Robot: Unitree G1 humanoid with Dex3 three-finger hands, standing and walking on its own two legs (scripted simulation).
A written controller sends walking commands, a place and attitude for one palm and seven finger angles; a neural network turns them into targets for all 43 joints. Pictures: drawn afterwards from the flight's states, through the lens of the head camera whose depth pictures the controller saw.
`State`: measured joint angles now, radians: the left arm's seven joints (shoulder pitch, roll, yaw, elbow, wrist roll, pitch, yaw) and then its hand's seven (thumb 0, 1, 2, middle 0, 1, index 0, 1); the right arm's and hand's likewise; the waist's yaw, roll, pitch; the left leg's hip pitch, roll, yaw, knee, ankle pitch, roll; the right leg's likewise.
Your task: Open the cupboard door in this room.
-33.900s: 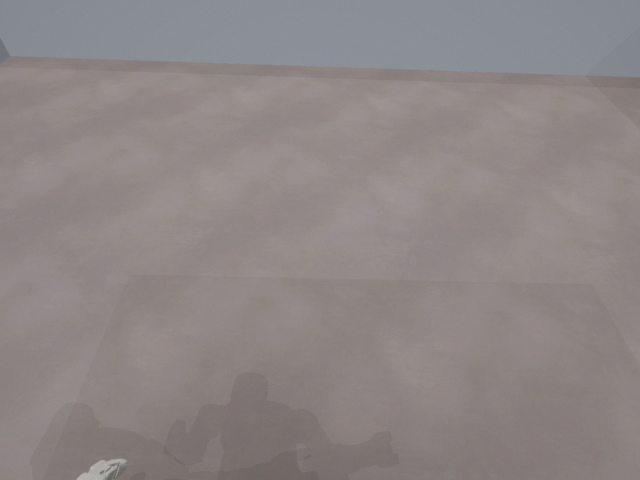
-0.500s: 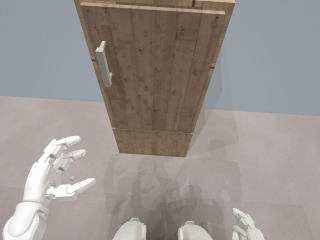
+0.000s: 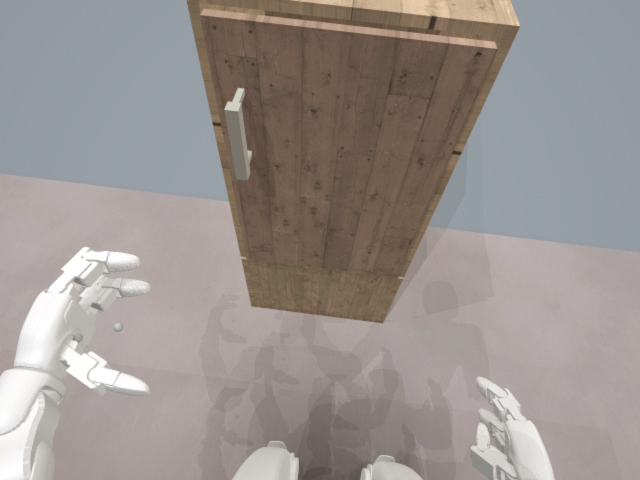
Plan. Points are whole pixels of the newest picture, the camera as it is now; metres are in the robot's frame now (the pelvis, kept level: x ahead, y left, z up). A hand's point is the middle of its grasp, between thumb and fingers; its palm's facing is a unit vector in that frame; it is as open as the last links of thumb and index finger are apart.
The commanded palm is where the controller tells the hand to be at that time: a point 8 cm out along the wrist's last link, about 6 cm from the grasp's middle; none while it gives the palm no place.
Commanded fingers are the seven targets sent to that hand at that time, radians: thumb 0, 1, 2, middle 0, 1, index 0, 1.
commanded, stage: raise the hand with hooked fingers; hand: left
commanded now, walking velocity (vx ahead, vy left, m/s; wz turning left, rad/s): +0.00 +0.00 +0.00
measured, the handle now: (241, 136) +0.60 +0.18 +0.05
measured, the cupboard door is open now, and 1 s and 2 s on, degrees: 0 0 0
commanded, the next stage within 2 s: move the hooked fingers beside the handle in 0.74 s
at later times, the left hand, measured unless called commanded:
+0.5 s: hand (120, 301) +0.29 +0.25 +0.06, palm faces -0.04 -1.00 -0.05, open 14.0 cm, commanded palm +0.27 +0.30 +0.06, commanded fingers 0.00 -0.50 0.30 -0.30 -1.20 -0.30 -1.20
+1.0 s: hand (127, 291) +0.31 +0.25 +0.06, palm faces -0.03 -1.00 -0.03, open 14.0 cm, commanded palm +0.30 +0.30 +0.06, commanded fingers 0.00 -0.50 0.30 -0.30 -1.20 -0.30 -1.20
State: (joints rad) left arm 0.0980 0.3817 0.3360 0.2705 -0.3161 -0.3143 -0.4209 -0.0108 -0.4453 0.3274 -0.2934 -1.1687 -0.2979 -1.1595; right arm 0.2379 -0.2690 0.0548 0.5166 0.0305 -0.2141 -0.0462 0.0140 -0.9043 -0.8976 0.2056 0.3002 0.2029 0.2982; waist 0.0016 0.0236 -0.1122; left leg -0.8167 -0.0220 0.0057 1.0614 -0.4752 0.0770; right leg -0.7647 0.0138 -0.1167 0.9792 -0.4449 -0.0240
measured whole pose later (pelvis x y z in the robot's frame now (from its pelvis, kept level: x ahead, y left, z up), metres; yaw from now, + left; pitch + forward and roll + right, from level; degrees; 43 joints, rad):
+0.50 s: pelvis +0.00 -0.01 +0.01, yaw -1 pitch +13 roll -3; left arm 0.00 0.43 0.43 0.42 -0.36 -0.34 -0.54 -0.02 -0.50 0.30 -0.30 -1.20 -0.30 -1.19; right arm 0.31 -0.29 0.04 0.55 0.03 -0.20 -0.04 0.02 -0.90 -0.90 0.21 0.30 0.20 0.30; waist -0.03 0.01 -0.10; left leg -0.78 -0.01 0.02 1.01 -0.46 0.06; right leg -0.74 0.03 -0.10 0.94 -0.42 -0.04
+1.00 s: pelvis +0.00 -0.01 +0.00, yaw +0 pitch +13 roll -3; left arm -0.12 0.43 0.41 0.53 -0.34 -0.33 -0.55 -0.02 -0.50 0.30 -0.30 -1.20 -0.30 -1.20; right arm 0.27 -0.29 0.06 0.56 0.03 -0.20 -0.06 0.01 -0.90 -0.90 0.21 0.30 0.20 0.30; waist -0.01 0.02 -0.10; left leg -0.81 -0.01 0.00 1.04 -0.46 0.06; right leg -0.76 0.03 -0.11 0.97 -0.44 -0.04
